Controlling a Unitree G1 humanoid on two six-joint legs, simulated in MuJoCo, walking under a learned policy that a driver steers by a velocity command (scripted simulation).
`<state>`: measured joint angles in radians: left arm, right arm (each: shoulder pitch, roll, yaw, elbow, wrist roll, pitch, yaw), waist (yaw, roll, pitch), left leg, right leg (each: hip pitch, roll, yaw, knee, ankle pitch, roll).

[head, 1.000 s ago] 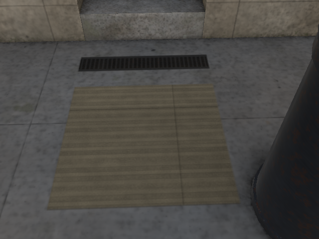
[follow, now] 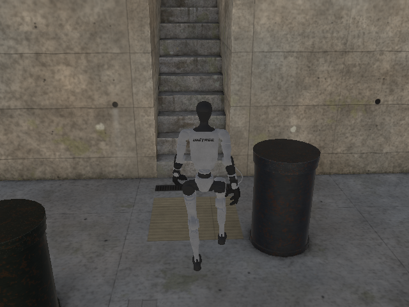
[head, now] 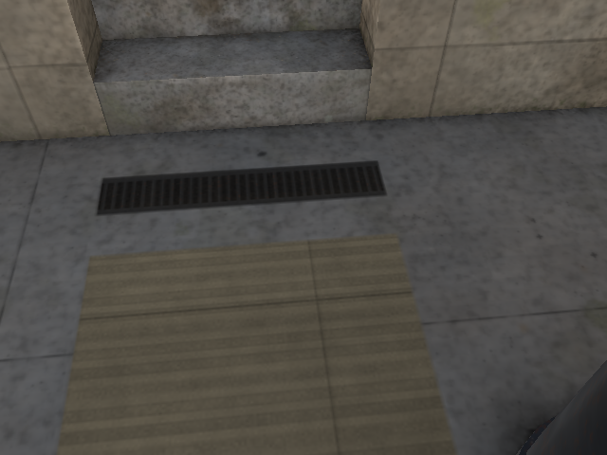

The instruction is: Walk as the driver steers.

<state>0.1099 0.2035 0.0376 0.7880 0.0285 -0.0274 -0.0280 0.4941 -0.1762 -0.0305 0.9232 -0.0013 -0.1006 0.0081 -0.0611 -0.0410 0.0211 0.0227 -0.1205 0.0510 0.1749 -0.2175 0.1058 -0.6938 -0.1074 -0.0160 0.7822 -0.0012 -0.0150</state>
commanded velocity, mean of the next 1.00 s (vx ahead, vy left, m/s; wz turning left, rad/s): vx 0.50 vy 0.00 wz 0.00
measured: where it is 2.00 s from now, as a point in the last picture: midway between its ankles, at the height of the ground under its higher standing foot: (285, 243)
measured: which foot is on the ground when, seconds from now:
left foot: down 0.00-0.16, up 0.18-0.70, down 0.72-1.00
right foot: up 0.00-0.14, down 0.16-0.72, up 0.74-1.00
